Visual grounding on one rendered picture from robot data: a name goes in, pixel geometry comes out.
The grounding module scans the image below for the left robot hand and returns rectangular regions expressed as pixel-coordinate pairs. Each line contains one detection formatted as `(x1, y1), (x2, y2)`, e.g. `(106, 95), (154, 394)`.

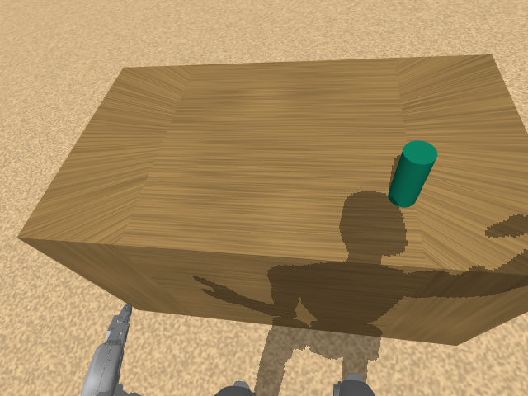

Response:
(81, 303), (141, 396)

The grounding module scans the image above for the can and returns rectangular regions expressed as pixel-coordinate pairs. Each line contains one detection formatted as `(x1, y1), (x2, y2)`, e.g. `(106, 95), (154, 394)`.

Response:
(388, 140), (437, 208)

